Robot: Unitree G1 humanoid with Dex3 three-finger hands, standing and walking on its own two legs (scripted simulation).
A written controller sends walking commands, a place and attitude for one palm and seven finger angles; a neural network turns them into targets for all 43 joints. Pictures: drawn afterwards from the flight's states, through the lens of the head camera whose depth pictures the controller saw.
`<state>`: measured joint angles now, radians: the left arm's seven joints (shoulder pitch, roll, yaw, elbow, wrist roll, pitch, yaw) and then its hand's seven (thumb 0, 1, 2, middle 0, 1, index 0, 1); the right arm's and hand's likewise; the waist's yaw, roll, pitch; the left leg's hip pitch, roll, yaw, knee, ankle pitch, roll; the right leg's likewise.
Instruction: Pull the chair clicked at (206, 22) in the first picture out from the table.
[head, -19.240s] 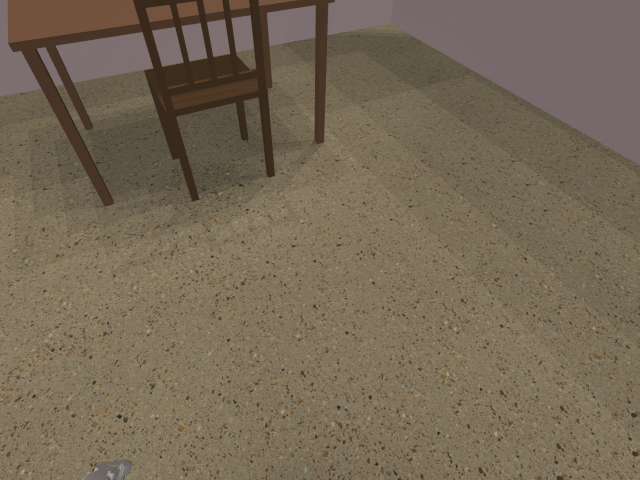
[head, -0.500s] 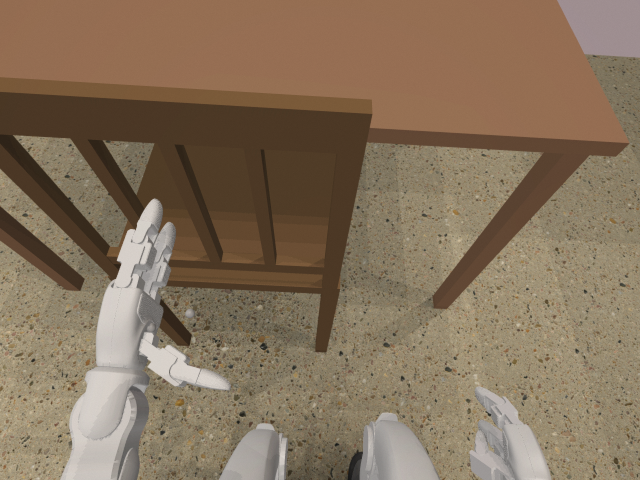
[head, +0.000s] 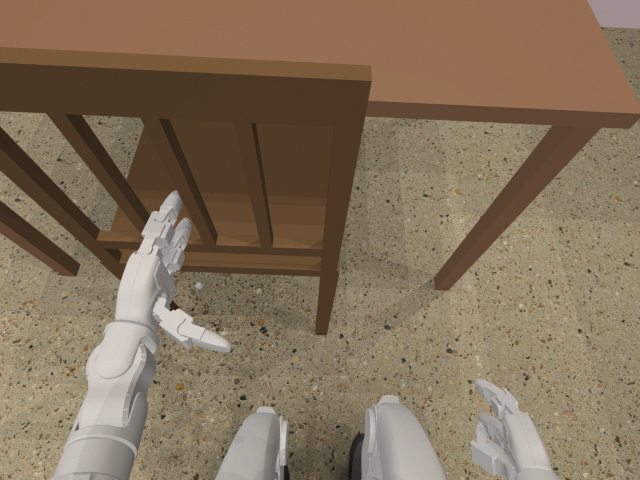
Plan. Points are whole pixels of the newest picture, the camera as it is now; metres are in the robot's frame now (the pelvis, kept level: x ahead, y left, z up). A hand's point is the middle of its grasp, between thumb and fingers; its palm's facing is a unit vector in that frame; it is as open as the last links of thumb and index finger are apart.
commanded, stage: push the fingers through the gap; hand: left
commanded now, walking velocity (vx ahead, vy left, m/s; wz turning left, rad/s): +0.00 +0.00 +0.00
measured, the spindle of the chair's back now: (188, 190) +0.46 +0.18 +0.03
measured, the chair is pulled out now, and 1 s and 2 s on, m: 0.00 0.00 0.00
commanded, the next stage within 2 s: hook a spindle and tug to test in 1.24 s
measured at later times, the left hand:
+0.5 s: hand (186, 238) +0.38 +0.17 +0.04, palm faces +0.01 -1.00 -0.03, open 16.9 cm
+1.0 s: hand (206, 216) +0.43 +0.16 +0.02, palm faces -0.03 -1.00 -0.02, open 16.9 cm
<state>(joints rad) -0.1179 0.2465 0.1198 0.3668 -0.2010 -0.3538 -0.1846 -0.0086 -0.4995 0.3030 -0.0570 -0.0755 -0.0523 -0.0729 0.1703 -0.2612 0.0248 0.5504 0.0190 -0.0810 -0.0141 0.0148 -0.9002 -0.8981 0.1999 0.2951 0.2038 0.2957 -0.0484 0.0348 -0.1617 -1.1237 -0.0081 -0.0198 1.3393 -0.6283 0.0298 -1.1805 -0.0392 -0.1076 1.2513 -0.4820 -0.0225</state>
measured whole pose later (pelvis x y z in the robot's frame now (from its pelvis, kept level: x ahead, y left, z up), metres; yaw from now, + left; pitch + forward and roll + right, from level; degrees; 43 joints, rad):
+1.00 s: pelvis +0.00 +0.01 +0.01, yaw -1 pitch +25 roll -3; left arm -0.47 0.28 0.23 0.74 -0.16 -0.45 -0.15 -0.01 -0.50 0.30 -0.06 -0.08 -0.06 -0.07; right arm 0.25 -0.25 0.02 0.61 0.00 -0.02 0.00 0.01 -0.90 -0.90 0.20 0.30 0.20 0.30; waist -0.10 0.03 -0.16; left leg -1.11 0.00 0.01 1.27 -0.60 0.04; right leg -1.18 -0.03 -0.08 1.18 -0.45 -0.01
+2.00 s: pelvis +0.00 +0.01 +0.01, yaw -1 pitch +25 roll -3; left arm -0.46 0.27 0.23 0.74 -0.14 -0.49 -0.12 0.00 0.05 0.54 -0.46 -1.32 -0.45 -1.31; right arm 0.24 -0.25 0.02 0.62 -0.01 -0.01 0.00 0.01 -0.90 -0.90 0.20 0.30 0.20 0.30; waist -0.10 0.02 -0.16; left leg -1.11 0.00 0.01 1.28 -0.60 0.04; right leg -1.18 -0.03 -0.08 1.19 -0.45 -0.01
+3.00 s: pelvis +0.02 +0.00 +0.02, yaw -1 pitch +21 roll -2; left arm -0.20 0.21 0.11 0.43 -0.11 -0.41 -0.04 0.02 0.75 0.84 -0.44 -1.40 -0.43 -1.45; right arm 0.18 -0.22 0.00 0.57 0.01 0.02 -0.01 0.01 -0.90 -0.90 0.20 0.29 0.20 0.30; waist -0.05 0.01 -0.10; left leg -0.98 -0.01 0.01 1.22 -0.61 0.05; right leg -1.06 -0.03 -0.07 1.16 -0.47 -0.01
